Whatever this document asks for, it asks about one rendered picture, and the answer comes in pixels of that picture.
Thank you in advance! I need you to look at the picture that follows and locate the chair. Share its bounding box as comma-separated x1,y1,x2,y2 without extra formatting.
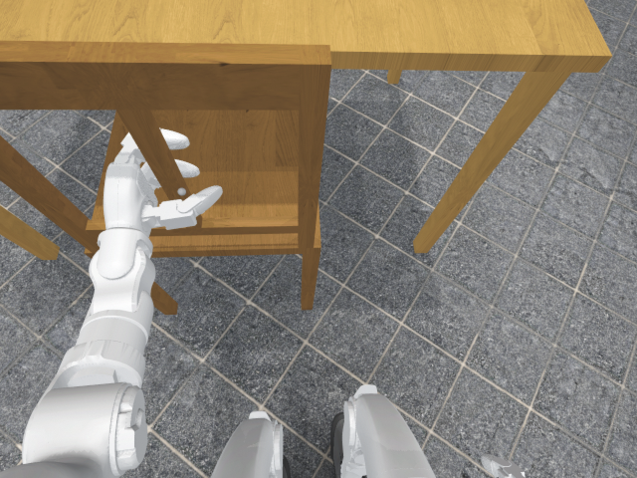
0,41,331,315

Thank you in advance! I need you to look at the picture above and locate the robot right hand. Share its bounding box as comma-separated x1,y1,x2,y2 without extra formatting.
481,453,526,478

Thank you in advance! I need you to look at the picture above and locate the right robot shin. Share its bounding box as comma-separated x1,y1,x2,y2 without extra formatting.
340,384,377,478

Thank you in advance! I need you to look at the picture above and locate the robot left forearm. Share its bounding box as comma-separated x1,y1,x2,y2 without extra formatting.
22,227,155,464

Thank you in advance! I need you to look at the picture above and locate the left robot thigh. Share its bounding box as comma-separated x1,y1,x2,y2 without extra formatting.
211,418,283,478

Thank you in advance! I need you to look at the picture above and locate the table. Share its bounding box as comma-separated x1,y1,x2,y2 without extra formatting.
0,0,612,260

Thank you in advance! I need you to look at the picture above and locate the robot left hand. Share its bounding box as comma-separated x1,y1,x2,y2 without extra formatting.
104,128,223,237

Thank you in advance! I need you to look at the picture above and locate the robot left upper arm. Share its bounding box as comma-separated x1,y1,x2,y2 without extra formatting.
0,382,147,478

